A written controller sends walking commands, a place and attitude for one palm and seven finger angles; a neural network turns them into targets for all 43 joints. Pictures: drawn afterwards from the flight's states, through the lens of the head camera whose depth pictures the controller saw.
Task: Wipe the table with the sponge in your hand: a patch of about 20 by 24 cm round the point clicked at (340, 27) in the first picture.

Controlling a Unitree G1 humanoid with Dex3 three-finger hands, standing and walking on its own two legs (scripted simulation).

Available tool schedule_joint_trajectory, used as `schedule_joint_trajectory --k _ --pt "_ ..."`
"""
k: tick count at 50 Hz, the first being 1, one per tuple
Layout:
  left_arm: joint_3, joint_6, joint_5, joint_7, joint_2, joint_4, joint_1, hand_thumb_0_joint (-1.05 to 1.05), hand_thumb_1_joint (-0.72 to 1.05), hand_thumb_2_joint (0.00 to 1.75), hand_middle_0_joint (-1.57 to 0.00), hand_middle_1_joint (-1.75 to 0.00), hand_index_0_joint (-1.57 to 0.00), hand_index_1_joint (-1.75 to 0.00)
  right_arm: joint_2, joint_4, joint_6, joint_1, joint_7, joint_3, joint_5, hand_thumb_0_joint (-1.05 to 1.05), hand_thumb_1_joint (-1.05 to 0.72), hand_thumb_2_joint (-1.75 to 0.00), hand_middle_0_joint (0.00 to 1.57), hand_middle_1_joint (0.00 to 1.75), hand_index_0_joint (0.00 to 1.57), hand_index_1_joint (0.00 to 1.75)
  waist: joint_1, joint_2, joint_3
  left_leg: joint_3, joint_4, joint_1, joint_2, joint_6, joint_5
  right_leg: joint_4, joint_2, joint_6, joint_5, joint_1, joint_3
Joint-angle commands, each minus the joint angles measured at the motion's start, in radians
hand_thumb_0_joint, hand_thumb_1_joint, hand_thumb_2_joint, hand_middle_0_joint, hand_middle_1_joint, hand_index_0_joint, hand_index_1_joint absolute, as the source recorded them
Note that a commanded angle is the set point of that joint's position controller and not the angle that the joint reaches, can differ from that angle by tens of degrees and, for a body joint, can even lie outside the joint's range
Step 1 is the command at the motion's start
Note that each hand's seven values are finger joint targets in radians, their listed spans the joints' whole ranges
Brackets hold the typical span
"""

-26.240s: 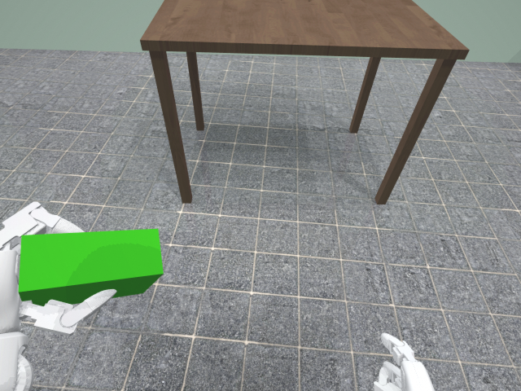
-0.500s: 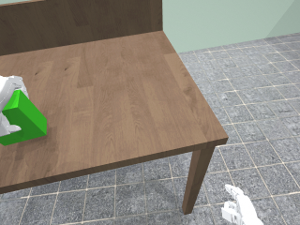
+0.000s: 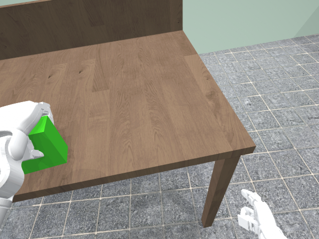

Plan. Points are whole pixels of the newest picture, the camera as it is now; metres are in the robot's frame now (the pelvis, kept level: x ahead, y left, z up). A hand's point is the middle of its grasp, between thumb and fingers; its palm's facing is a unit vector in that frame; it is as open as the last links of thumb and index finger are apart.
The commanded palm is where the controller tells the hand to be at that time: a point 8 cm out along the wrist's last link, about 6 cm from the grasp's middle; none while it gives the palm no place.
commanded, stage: move the sponge above the wiping area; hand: left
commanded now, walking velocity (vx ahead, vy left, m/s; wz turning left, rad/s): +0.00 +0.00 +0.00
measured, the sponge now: (40, 151) +0.26 +0.36 +0.09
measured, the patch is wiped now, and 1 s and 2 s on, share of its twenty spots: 0.15 0.15 0.15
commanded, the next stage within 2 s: lower the sponge onto the table in 1.18 s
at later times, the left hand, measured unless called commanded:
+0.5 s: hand (43, 129) +0.27 +0.31 +0.17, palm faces +0.02 +0.04 -1.00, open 9.4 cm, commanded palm +0.24 +0.32 +0.25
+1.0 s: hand (34, 119) +0.27 +0.32 +0.20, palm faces +0.11 +0.06 -0.99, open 9.4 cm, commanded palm +0.24 +0.33 +0.25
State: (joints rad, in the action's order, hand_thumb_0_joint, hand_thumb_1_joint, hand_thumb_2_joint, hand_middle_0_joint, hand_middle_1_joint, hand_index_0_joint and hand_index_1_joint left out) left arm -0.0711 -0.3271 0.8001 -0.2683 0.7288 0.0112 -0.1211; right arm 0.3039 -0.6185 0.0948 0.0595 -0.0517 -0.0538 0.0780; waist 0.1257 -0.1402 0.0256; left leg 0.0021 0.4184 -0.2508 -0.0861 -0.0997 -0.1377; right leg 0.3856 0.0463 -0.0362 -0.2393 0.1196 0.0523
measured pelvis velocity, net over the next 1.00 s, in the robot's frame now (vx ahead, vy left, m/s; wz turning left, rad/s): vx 0.01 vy -0.02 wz -0.01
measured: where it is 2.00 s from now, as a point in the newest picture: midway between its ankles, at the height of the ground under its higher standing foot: outside the picture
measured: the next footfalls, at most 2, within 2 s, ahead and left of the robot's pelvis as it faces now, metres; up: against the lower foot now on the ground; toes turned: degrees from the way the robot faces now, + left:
none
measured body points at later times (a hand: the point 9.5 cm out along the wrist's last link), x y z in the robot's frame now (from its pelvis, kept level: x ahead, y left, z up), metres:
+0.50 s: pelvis +0.00 +0.00 +0.00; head +0.01 -0.04 +0.45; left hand +0.26 +0.30 +0.23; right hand +0.23 -0.21 -0.09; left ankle +0.05 +0.05 -0.74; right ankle -0.02 -0.10 -0.74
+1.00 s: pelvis +0.01 -0.02 +0.00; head +0.01 -0.05 +0.45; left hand +0.26 +0.31 +0.25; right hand +0.23 -0.22 -0.09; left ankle +0.05 +0.05 -0.74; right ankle -0.02 -0.10 -0.74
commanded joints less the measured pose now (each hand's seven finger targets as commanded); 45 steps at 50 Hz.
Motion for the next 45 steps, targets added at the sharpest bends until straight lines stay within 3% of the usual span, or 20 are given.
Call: schedule_joint_trajectory --k 1,3,5,8,12,13,15,18,22,23,25,28,29,33,34,36,39,42,43,45 --pt "-0.15 0.209 0.028 0.045 0.331 0.535 -0.348 0.0 0.1 1.3 -1.2 -1.6 -1.2 -1.6 0.058 0.194 -0.097 -0.161 -0.033 0.025 -0.022 0.0 -0.9 -0.9 0.2 0.3 0.2 0.3 -0.029 0.009 -0.338 0.196 -0.078 0.304 0.097 0.071 0.065 -0.023 0.001 -0.045 0.086 0.032 -0.086" --pt "-0.285 0.215 0.017 0.114 0.403 0.48 -0.302 0.0 0.1 1.3 -1.2 -1.6 -1.2 -1.6 0.057 0.179 -0.112 -0.194 -0.034 0.023 -0.029 0.0 -0.9 -0.9 0.2 0.3 0.2 0.3 0.015 -0.018 -0.304 0.212 -0.106 0.268 0.098 0.085 0.044 -0.015 0.017 -0.072 0.077 0.012 -0.139" --pt "-0.296 0.159 0.002 0.149 0.36 0.23 -0.298 0.0 0.1 1.3 -1.2 -1.6 -1.2 -1.6 0.069 0.116 -0.077 -0.143 -0.026 0.03 -0.028 0.0 -0.9 -0.9 0.2 0.3 0.2 0.3 0.01 0.055 -0.166 0.179 -0.113 0.185 0.093 0.1 0.045 -0.056 -0.003 -0.061 0.054 0.047 -0.096" --pt "-0.307 0.074 -0.046 0.179 0.351 0.079 -0.252 0.0 0.1 1.3 -1.2 -1.6 -1.2 -1.6 0.089 0.101 -0.041 -0.186 -0.002 0.035 -0.015 0.0 -0.9 -0.9 0.2 0.3 0.2 0.3 0.038 0.089 -0.093 0.123 -0.1 0.107 0.071 0.108 0.066 -0.089 0.009 -0.074 0.03 0.048 -0.126" --pt "-0.214 0.016 -0.038 0.121 0.296 0.103 -0.167 0.0 0.1 1.3 -1.2 -1.6 -1.2 -1.6 0.101 0.147 0.003 -0.193 0.014 0.027 -0.019 0.0 -0.9 -0.9 0.2 0.3 0.2 0.3 0.029 0.075 -0.206 0.083 -0.086 0.116 0.069 0.109 0.128 -0.063 -0.014 -0.046 0.099 -0.011 -0.07" --pt "-0.174 -0.017 -0.028 0.1 0.252 0.095 -0.144 0.0 0.1 1.3 -1.2 -1.6 -1.2 -1.6 0.087 0.161 -0.006 -0.236 0.019 0.015 -0.007 0.0 -0.9 -0.9 0.2 0.3 0.2 0.3 0.02 0.039 -0.197 0.083 -0.079 0.118 0.07 0.101 0.124 -0.059 -0.007 -0.055 0.103 0.004 -0.089" --pt "-0.101 -0.034 -0.018 0.057 0.211 0.18 -0.152 0.0 0.1 1.3 -1.2 -1.6 -1.2 -1.6 0.09 0.18 -0.009 -0.211 0.024 0.022 -0.007 0.0 -0.9 -0.9 0.2 0.3 0.2 0.3 -0.005 0.034 -0.263 0.087 -0.055 0.153 0.074 0.09 0.147 -0.048 -0.021 -0.047 0.139 -0.007 -0.077" --pt "-0.048 0.011 0.011 0.007 0.213 0.367 -0.259 0.0 0.1 1.3 -1.2 -1.6 -1.2 -1.6 0.062 0.214 -0.046 -0.248 0.012 0.008 0.003 0.0 -0.9 -0.9 0.2 0.3 0.2 0.3 -0.038 0.013 -0.312 0.113 -0.037 0.223 0.071 0.059 0.106 -0.043 -0.005 -0.047 0.101 0.027 -0.105" --pt "-0.216 0.184 0.035 0.071 0.389 0.465 -0.344 0.0 0.1 1.3 -1.2 -1.6 -1.2 -1.6 0.061 0.181 -0.087 -0.15 -0.038 0.019 -0.025 0.0 -0.9 -0.9 0.2 0.3 0.2 0.3 -0.027 0.021 -0.301 0.154 -0.055 0.28 0.076 0.046 0.082 -0.053 -0.003 -0.052 0.071 0.026 -0.097" --pt "-0.261 0.179 0.029 0.094 0.413 0.426 -0.343 0.0 0.1 1.3 -1.2 -1.6 -1.2 -1.6 0.06 0.177 -0.102 -0.191 -0.041 0.015 -0.02 0.0 -0.9 -0.9 0.2 0.3 0.2 0.3 -0.012 0.012 -0.286 0.154 -0.056 0.265 0.068 0.046 0.07 -0.057 0.01 -0.072 0.067 0.021 -0.149" --pt "-0.267 0.157 0.019 0.114 0.383 0.218 -0.316 0.0 0.1 1.3 -1.2 -1.6 -1.2 -1.6 0.077 0.124 -0.079 -0.119 -0.038 0.026 -0.024 0.0 -0.9 -0.9 0.2 0.3 0.2 0.3 -0.017 0.039 -0.164 0.144 -0.067 0.205 0.068 0.066 0.092 -0.083 -0.008 -0.064 0.071 0.045 -0.108" --pt "-0.301 0.092 -0.018 0.139 0.386 0.093 -0.317 0.0 0.1 1.3 -1.2 -1.6 -1.2 -1.6 0.088 0.11 -0.062 -0.186 -0.017 0.029 -0.012 0.0 -0.9 -0.9 0.2 0.3 0.2 0.3 0.022 0.019 -0.125 0.127 -0.074 0.145 0.06 0.084 0.087 -0.087 -0.004 -0.08 0.064 0.036 -0.139" --pt "-0.279 0.072 -0.028 0.139 0.371 0.088 -0.299 0.0 0.1 1.3 -1.2 -1.6 -1.2 -1.6 0.099 0.111 -0.05 -0.166 -0.012 0.034 -0.022 0.0 -0.9 -0.9 0.2 0.3 0.2 0.3 0.024 0.031 -0.156 0.112 -0.069 0.129 0.061 0.089 0.113 -0.079 -0.018 -0.07 0.095 0.002 -0.105" --pt "-0.221 -0.001 -0.009 0.079 0.327 0.107 -0.172 0.0 0.1 1.3 -1.2 -1.6 -1.2 -1.6 0.091 0.15 -0.031 -0.225 0.012 0.021 -0.014 0.0 -0.9 -0.9 0.2 0.3 0.2 0.3 0.02 0.014 -0.226 0.092 -0.045 0.122 0.054 0.084 0.174 -0.045 -0.016 -0.069 0.183 -0.043 -0.131" --pt "-0.192 -0.007 -0.01 0.054 0.307 0.138 -0.136 0.0 0.1 1.3 -1.2 -1.6 -1.2 -1.6 0.099 0.158 -0.021 -0.191 0.016 0.025 -0.018 0.0 -0.9 -0.9 0.2 0.3 0.2 0.3 0.009 0.042 -0.248 0.086 -0.033 0.125 0.057 0.078 0.202 -0.036 -0.026 -0.058 0.225 -0.055 -0.105" --pt "-0.16 0.009 -0.014 0.005 0.287 0.238 -0.109 0.0 0.1 1.3 -1.2 -1.6 -1.2 -1.6 0.09 0.183 -0.018 -0.191 0.018 0.023 -0.012 0.0 -0.9 -0.9 0.2 0.3 0.2 0.3 -0.011 0.073 -0.287 0.081 -0.007 0.159 0.056 0.063 0.225 -0.027 -0.03 -0.041 0.264 -0.045 -0.097" --pt "-0.205 0.083 -0.013 -0.017 0.349 0.317 -0.133 0.0 0.1 1.3 -1.2 -1.6 -1.2 -1.6 0.077 0.199 -0.041 -0.176 -0.003 0.012 -0.014 0.0 -0.9 -0.9 0.2 0.3 0.2 0.3 -0.024 0.083 -0.273 0.083 0.005 0.189 0.053 0.04 0.18 -0.04 -0.024 -0.036 0.206 0.002 -0.095" --pt "-0.291 0.203 -0.011 0.034 0.441 0.416 -0.261 0.0 0.1 1.3 -1.2 -1.6 -1.2 -1.6 0.067 0.194 -0.064 -0.143 -0.034 0.015 -0.025 0.0 -0.9 -0.9 0.2 0.3 0.2 0.3 -0.019 0.042 -0.267 0.105 -0.003 0.262 0.054 0.032 0.16 -0.067 -0.018 -0.041 0.138 0.033 -0.103" --pt "-0.354 0.222 -0.004 0.07 0.5 0.471 -0.288 0.0 0.1 1.3 -1.2 -1.6 -1.2 -1.6 0.063 0.199 -0.085 -0.172 -0.039 0.012 -0.022 0.0 -0.9 -0.9 0.2 0.3 0.2 0.3 -0.004 0.004 -0.278 0.121 -0.01 0.275 0.054 0.036 0.156 -0.067 0.002 -0.065 0.123 0.024 -0.159" --pt "-0.327 0.211 -0.009 0.118 0.429 0.303 -0.269 0.0 0.1 1.3 -1.2 -1.6 -1.2 -1.6 0.065 0.155 -0.078 -0.115 -0.044 0.023 -0.028 0.0 -0.9 -0.9 0.2 0.3 0.2 0.3 -0.013 -0.013 -0.202 0.119 -0.02 0.246 0.056 0.053 0.161 -0.082 -0.016 -0.06 0.116 0.041 -0.123"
